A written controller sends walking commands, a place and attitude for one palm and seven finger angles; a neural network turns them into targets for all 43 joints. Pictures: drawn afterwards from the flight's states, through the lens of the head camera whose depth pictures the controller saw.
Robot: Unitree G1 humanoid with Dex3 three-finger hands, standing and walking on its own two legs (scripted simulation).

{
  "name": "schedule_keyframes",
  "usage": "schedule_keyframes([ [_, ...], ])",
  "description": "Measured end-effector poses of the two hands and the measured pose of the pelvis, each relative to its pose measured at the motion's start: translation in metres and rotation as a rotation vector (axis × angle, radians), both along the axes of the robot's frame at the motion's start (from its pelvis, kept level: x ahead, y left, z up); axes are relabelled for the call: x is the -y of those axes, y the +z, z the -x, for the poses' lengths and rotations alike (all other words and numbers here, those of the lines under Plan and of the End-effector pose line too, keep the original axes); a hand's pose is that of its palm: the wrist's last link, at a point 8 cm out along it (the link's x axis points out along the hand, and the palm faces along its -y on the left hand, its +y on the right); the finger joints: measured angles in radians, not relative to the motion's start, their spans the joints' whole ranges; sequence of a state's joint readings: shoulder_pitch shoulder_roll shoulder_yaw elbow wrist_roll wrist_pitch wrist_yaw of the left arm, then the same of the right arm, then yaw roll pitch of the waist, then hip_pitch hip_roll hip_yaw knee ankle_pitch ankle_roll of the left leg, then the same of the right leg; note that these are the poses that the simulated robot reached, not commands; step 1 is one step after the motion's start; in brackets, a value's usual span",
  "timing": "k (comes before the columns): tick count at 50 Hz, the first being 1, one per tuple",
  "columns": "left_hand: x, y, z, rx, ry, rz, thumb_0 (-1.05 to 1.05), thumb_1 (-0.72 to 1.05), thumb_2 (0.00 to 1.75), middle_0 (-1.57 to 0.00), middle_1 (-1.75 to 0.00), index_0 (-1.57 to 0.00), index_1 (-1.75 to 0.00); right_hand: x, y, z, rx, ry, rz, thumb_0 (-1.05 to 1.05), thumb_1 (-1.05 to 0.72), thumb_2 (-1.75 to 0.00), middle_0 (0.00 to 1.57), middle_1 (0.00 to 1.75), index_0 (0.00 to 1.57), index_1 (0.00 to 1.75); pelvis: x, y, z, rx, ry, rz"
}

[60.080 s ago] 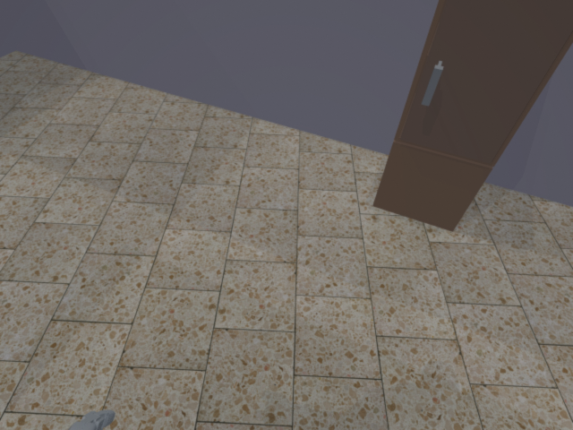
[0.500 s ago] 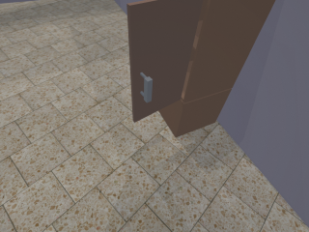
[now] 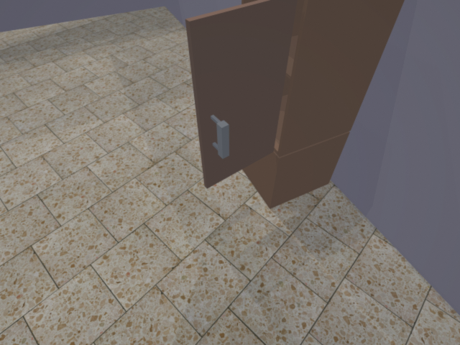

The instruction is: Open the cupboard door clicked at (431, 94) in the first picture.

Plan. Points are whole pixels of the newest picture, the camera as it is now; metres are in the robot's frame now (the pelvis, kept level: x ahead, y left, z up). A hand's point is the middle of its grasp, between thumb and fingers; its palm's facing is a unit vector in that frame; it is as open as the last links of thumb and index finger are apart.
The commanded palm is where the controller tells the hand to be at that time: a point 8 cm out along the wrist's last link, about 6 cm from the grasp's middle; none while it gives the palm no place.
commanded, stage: let the arm hang, fingers relaxed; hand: left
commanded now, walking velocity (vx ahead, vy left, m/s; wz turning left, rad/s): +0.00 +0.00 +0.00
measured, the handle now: (218, 136) +0.70 +0.07 -0.09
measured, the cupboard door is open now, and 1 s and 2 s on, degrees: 100 100 100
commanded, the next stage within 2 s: look to check the result in 0.28 s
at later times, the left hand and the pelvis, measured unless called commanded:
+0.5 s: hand out of the picture +0.00 +0.17 -0.18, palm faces +0.03 -0.98 -0.19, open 7.3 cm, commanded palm none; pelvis +0.01 +0.00 +0.00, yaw +0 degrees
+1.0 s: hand out of the picture +0.06 +0.19 -0.17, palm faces +0.01 -0.97 -0.23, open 7.4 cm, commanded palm none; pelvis +0.02 +0.00 +0.00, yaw +0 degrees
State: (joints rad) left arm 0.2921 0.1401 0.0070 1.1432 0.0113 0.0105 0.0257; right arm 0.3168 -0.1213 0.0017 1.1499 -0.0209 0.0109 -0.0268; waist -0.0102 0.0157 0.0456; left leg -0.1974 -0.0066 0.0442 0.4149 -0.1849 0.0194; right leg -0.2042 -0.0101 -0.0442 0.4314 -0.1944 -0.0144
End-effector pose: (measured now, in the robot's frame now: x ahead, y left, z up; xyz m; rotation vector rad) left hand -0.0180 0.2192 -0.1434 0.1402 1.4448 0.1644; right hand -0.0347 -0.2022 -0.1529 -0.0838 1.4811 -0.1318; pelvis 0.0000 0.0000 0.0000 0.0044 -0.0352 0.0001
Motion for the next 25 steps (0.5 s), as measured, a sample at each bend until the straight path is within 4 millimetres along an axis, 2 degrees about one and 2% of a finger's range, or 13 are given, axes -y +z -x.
schedule_keyframes([
  [8,0.012,-0.006,-0.008,0.023,-0.006,0.034,0.01,0.92,0.9,-0.2,-0.3,-0.2,-0.3,-0.001,0.002,-0.008,0.034,-0.009,0.008,0.0,-0.91,-0.9,0.2,0.3,0.2,0.3,0.0,-0.001,-0.001,-0.003,-0.004,0.001],
  [25,0.002,-0.001,-0.014,0.014,-0.002,0.007,0.0,0.91,0.9,-0.2,-0.3,-0.2,-0.3,0.007,0.003,-0.019,0.027,-0.002,0.022,0.0,-0.91,-0.9,0.2,0.3,0.2,0.3,0.001,0.0,-0.008,-0.01,-0.001,0.0],
])
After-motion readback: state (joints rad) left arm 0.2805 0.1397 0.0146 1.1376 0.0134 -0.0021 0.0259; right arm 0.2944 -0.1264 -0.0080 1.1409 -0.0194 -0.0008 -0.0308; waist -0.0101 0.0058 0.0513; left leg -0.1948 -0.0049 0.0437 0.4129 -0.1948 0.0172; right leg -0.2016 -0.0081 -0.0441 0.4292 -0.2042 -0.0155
